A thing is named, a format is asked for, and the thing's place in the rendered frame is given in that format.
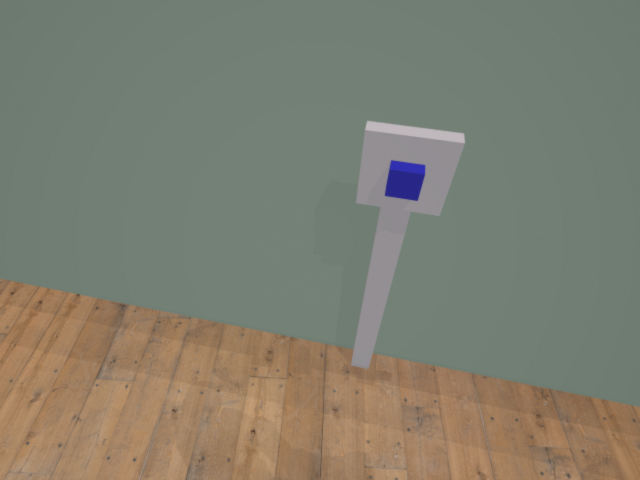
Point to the button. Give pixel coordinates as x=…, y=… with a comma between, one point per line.
x=405, y=180

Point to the panel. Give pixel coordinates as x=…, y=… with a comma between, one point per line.
x=440, y=152

